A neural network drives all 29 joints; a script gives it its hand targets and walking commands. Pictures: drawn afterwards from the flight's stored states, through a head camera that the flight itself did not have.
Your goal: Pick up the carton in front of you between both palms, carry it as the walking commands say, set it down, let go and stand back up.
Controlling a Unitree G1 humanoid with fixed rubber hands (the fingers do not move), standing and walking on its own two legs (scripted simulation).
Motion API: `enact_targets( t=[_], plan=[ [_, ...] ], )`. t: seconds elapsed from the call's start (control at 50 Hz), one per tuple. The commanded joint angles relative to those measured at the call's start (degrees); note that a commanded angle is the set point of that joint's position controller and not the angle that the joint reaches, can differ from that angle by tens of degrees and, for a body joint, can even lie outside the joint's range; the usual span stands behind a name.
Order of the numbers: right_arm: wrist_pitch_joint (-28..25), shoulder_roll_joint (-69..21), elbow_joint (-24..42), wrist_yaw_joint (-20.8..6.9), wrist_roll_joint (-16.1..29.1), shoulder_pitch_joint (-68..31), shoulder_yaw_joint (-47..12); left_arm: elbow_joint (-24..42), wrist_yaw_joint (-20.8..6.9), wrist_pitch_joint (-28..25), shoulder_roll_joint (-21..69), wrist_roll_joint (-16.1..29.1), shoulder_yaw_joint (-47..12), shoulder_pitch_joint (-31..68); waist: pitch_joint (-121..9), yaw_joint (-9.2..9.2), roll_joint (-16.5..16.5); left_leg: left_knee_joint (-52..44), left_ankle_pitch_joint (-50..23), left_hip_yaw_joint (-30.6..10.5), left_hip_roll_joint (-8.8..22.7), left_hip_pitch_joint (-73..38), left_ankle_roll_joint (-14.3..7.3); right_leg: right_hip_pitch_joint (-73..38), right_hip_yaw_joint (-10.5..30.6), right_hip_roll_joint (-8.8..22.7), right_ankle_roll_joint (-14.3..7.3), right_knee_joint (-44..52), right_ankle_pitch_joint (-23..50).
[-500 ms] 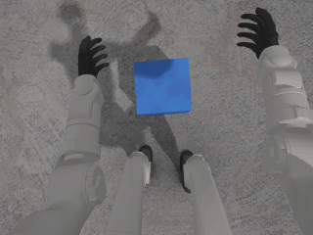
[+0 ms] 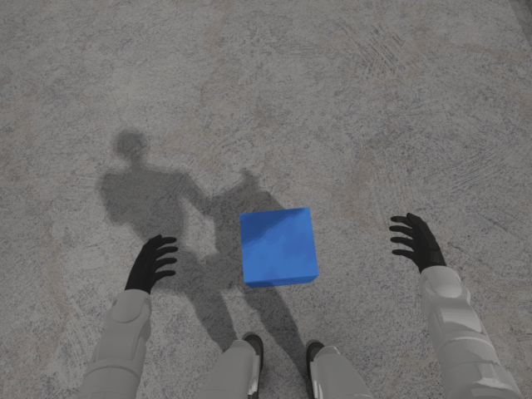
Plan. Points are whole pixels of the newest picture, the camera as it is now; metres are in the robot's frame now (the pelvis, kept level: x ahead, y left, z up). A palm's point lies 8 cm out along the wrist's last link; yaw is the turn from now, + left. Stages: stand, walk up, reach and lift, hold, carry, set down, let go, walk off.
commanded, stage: let go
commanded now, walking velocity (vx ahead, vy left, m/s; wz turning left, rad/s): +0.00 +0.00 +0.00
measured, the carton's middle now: (277, 251) +0.41 +0.02 -0.61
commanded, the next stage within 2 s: stand in 0.76 s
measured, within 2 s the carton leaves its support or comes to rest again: neither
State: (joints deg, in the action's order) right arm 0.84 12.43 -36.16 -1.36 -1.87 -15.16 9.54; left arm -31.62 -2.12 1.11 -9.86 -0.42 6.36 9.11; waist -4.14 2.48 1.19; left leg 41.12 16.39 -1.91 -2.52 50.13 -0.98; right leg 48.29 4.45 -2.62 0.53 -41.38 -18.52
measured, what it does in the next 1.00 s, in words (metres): stands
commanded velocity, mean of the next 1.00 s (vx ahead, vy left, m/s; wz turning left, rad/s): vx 0.00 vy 0.00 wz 0.00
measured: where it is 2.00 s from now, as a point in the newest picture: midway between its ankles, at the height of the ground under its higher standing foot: (285, 386)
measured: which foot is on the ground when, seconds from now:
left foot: down 0.00-1.00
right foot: down 0.00-1.00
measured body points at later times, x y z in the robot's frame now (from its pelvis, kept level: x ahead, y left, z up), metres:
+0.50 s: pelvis +0.03 +0.00 +0.04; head +0.04 +0.00 +0.49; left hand +0.20 +0.23 -0.04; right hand +0.20 -0.24 -0.03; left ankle +0.01 +0.10 -0.70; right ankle -0.01 -0.12 -0.70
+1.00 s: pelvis +0.02 -0.01 +0.03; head +0.03 +0.01 +0.48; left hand +0.17 +0.28 -0.06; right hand +0.17 -0.29 -0.05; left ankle +0.01 +0.10 -0.70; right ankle -0.01 -0.12 -0.70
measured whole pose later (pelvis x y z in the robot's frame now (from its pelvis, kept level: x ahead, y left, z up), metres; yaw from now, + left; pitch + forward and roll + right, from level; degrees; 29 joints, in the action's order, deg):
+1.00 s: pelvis +0.02 -0.01 +0.03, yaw +1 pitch -1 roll +0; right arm 1.8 18.0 -37.0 0.1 -2.4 12.3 3.4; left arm -34.7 0.9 3.1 -18.3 -2.4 2.7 -11.5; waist 1.4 0.1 -1.2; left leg 31.3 17.5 -3.6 -2.2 12.6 -0.8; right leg 9.6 3.3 -2.4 -0.6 -29.6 -18.9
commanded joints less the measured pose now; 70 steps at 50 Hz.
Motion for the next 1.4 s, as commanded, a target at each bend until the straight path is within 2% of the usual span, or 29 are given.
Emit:
enact_targets(
  t=[0.0,0.08,0.1,0.14,0.2,0.22,0.26,0.28,0.3,0.34,0.42,0.44,0.52,0.54,0.6,0.62,0.64,0.66,0.68,0.7,0.74,0.76,0.78,0.8,0.84,0.86,0.98,1.22,1.38],
  plan=[
    [-2.5,4.5,7.6,-0.2,0.7,8.7,-0.9,7.1,-0.2,-2.3,-5.1,1.4,-0.2,-9.7,-24.6,-1.14,-0.9,-5.5,-30.0,-1.4,1.0,-35.5,2.5,-18.3,-2.1,0.0,0.2,8.0,21.0],
    [-3.1,4.2,9.8,-0.6,1.7,16.6,-2.7,9.3,-0.2,-2.7,-5.4,2.3,-2.3,-17.1,-18.2,-1.17,0.6,-9.6,-32.7,-1.6,0.9,-42.2,3.1,-22.8,-2.3,0.2,-0.2,12.1,21.8],
    [-3.2,4.9,10.7,-0.6,1.2,18.5,-2.7,10.3,-0.3,-2.8,-6.1,2.5,-2.0,-18.0,-17.7,-1.52,-1.1,-10.8,-32.1,-1.5,0.9,-43.5,3.0,-25.7,-2.2,0.3,0.0,13.1,22.8],
    [-3.2,4.6,12.2,-0.7,1.3,21.2,-3.2,10.9,-0.4,-2.9,-6.8,2.6,-2.2,-20.3,-14.5,-1.48,-0.8,-12.9,-33.0,-1.3,0.8,-45.3,3.4,-28.7,-2.2,0.3,0.1,15.0,23.3],
    [-2.3,4.8,13.7,-1.0,1.6,23.9,-3.9,12.4,-1.2,-2.1,-7.5,2.9,-3.3,-20.6,-8.5,-2.55,-3.0,-15.9,-28.4,-0.6,0.5,-46.8,3.1,-32.2,-2.4,0.3,0.6,17.2,22.9],
    [-1.7,4.3,13.7,-1.1,1.7,24.6,-4.5,12.0,-1.3,-1.6,-7.3,2.7,-3.4,-21.3,-6.3,-1.88,-2.2,-16.7,-27.5,-0.6,0.5,-46.6,3.0,-33.3,-2.5,0.2,0.4,18.0,21.9],
    [-0.5,3.8,14.5,-1.3,2.1,27.0,-4.9,11.9,-1.5,-0.3,-8.0,2.5,-3.4,-21.1,-2.2,-2.9,-2.9,-18.4,-22.2,0.0,0.2,-46.0,2.6,-35.1,-2.6,0.3,0.6,19.3,20.2],
    [0.2,4.3,14.9,-1.5,2.1,26.7,-5.1,11.7,-1.6,0.4,-8.0,2.5,-3.3,-21.7,-0.6,-1.94,-2.3,-18.9,-20.5,0.4,0.0,-45.5,2.6,-36.1,-2.8,0.3,0.6,19.8,17.9],
    [0.8,4.5,15.2,-1.6,2.2,26.9,-5.0,12.5,-1.7,1.0,-7.7,2.3,-3.6,-20.7,0.0,-2.53,-2.5,-19.2,-18.9,0.5,-0.1,-46.3,2.4,-36.6,-2.9,0.3,0.6,20.3,16.7],
    [1.9,5.1,16.4,-2.2,2.6,26.1,-5.0,12.1,-1.8,2.0,-8.5,1.6,-3.0,-20.8,2.1,-2.27,-0.3,-19.4,-17.7,0.7,0.0,-47.6,2.6,-36.5,-3.4,0.1,0.6,20.5,14.0],
    [3.9,4.9,16.9,-2.7,2.5,25.8,-5.8,12.0,-1.8,4.1,-9.1,1.2,-2.3,-20.4,5.8,-1.72,0.0,-19.8,-13.6,0.5,-0.1,-47.0,2.2,-36.9,-3.7,0.2,0.2,20.7,10.1],
    [4.4,4.7,17.2,-2.9,2.8,26.1,-6.4,11.6,-1.8,4.7,-8.4,1.0,-2.8,-21.0,6.2,-1.57,1.9,-19.5,-13.1,1.0,-0.3,-46.5,2.6,-37.7,-3.5,0.3,-0.1,20.9,9.7],
    [5.9,5.6,18.2,-2.9,1.7,25.0,-5.7,11.4,-2.0,6.3,-9.0,0.3,-1.9,-20.5,7.2,-1.61,0.6,-18.8,-12.2,1.2,-0.2,-47.4,2.3,-37.6,-3.8,0.4,-0.1,20.7,9.0],
    [6.0,5.1,18.2,-2.8,1.5,25.4,-6.2,11.7,-2.0,6.5,-8.8,0.5,-1.8,-20.4,8.1,-1.58,-1.5,-18.6,-11.4,1.2,-0.5,-47.0,2.0,-37.1,-3.5,0.7,0.0,21.0,8.7],
    [6.9,4.3,17.8,-2.7,1.3,26.3,-6.3,12.5,-2.3,6.9,-9.1,0.0,-1.5,-19.5,8.2,-2.18,-1.1,-18.4,-10.7,1.5,-0.5,-47.3,2.0,-38.3,-3.5,0.5,0.2,20.7,9.0],
    [7.0,4.8,18.1,-2.5,0.6,26.0,-5.9,12.1,-2.5,7.0,-7.9,0.6,-2.8,-19.5,9.0,-2.73,-3.6,-18.3,-11.0,1.4,-0.5,-47.7,1.8,-37.5,-3.5,0.4,0.0,20.9,9.3],
    [5.3,4.2,15.9,-1.3,1.2,27.8,-4.5,16.1,-0.8,9.8,-10.4,-1.2,-1.9,-18.7,5.2,-2.08,-0.3,-16.9,-11.1,1.6,-1.8,-47.8,2.1,-40.6,-3.0,0.8,-0.4,19.6,12.6],
    [5.1,4.8,16.3,-0.8,0.9,28.1,-4.5,15.9,-0.1,10.6,-9.2,-0.2,-2.9,-19.6,5.3,-2.45,-3.4,-16.7,-12.0,1.1,-1.4,-47.8,2.0,-40.5,-3.2,0.7,0.1,18.9,15.0],
    [5.1,4.4,16.2,-0.5,1.5,28.4,-5.0,16.6,0.2,10.9,-9.6,-0.6,-2.5,-18.7,4.5,-2.55,-1.8,-16.4,-12.7,1.5,-1.8,-47.5,2.2,-41.0,-2.7,0.9,0.1,18.7,16.5],
    [4.9,4.6,17.3,-0.4,1.1,27.2,-5.4,16.7,0.2,11.2,-9.1,-0.2,-2.9,-18.2,4.9,-2.97,-3.8,-16.2,-11.0,1.5,-1.7,-46.8,2.1,-41.0,-2.9,0.8,0.3,18.5,16.3],
    [4.8,5.1,17.4,-0.2,0.9,26.3,-5.2,16.2,0.5,11.9,-8.3,-0.1,-3.4,-18.9,7.1,-3.43,-3.1,-16.6,-10.6,1.4,-1.5,-45.9,2.1,-40.2,-3.0,0.8,0.1,18.8,15.3],
    [3.2,11.7,8.7,1.3,-0.6,25.0,-4.1,7.6,3.3,7.2,-14.5,-1.2,-2.0,-17.4,7.5,-1.48,-5.4,-13.5,-11.2,-1.4,2.2,-39.6,2.8,-33.5,0.1,3.3,0.9,18.2,9.8],
    [2.2,12.0,8.0,2.0,-0.8,25.8,-3.9,6.3,3.9,4.9,-15.7,-1.9,-1.8,-18.3,6.6,-2.2,-5.2,-14.5,-7.6,-3.1,3.0,-39.4,2.4,-34.0,1.3,4.2,0.3,18.4,3.8],
    [1.4,12.7,6.8,2.1,-1.3,25.6,-3.7,5.3,3.9,3.7,-15.6,-1.9,-1.6,-18.1,6.7,-2.46,-3.7,-14.6,-5.0,-3.1,3.0,-38.7,1.9,-34.3,2.0,4.5,0.0,18.8,1.1],
    [0.6,11.8,5.5,1.9,-0.9,25.8,-4.1,4.3,3.7,1.9,-14.9,-2.1,-1.6,-17.6,4.9,-2.77,-3.8,-14.2,-3.8,-4.0,3.3,-38.1,1.3,-34.3,2.9,4.5,-0.7,19.0,-1.4],
    [0.1,11.9,4.5,1.7,-1.0,25.6,-4.4,3.1,3.4,1.1,-14.4,-2.2,-1.8,-18.0,4.3,-2.43,-2.1,-14.5,-3.9,-4.3,3.5,-38.1,0.7,-35.0,3.2,4.5,-0.9,18.8,-0.4],
    [-0.8,12.9,1.6,2.0,-0.2,24.5,-4.6,-1.6,3.3,-0.4,-15.8,-1.8,-1.8,-17.8,1.2,-2.2,-0.8,-13.7,-13.9,-4.8,4.9,-39.4,0.7,-38.4,2.9,4.9,-0.8,16.5,12.9],
    [-1.5,16.0,-3.0,2.9,0.2,24.3,-5.6,-8.9,3.8,-1.4,-18.1,-1.4,-3.1,-17.2,1.8,-2.67,-0.7,-15.3,-20.8,-6.1,6.3,-42.1,-0.3,-40.2,3.6,5.4,-1.0,17.1,19.8],
    [-1.8,16.8,-6.1,3.0,0.4,23.3,-6.2,-12.1,3.9,-1.6,-18.3,-1.2,-3.8,-16.5,1.6,-2.66,-0.6,-16.8,-22.3,-6.4,7.0,-43.2,-0.5,-41.5,3.8,6.0,-1.0,18.1,20.2]
  ],
)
